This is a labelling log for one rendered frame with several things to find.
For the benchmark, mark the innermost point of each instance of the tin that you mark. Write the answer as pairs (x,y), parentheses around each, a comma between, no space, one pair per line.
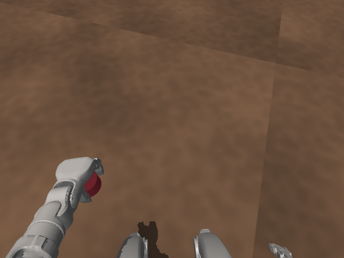
(93,185)

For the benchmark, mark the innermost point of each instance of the right robot hand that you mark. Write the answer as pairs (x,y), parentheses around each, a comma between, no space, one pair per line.
(280,252)

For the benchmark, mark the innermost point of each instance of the left robot hand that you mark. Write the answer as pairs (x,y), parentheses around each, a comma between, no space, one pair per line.
(80,169)

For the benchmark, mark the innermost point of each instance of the left robot arm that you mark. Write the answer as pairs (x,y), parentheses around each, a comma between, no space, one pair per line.
(46,231)

